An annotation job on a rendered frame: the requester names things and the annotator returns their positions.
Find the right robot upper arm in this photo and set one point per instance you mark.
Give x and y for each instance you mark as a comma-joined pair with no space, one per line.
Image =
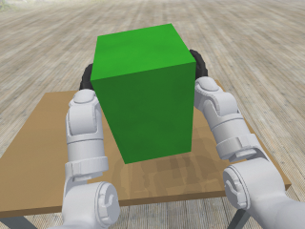
255,186

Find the left robot forearm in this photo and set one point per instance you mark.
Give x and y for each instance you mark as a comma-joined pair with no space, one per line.
84,137

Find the left robot upper arm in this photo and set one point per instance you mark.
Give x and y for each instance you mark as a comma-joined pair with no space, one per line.
90,206

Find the table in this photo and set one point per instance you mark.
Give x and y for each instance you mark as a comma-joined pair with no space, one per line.
32,169

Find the left robot hand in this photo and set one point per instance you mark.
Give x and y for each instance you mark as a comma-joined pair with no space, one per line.
86,84

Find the right robot hand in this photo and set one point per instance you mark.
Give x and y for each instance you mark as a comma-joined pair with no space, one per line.
200,66

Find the carton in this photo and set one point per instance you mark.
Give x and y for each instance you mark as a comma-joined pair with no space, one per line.
144,81

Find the right robot forearm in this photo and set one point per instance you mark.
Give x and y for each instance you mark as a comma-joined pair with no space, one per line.
230,131

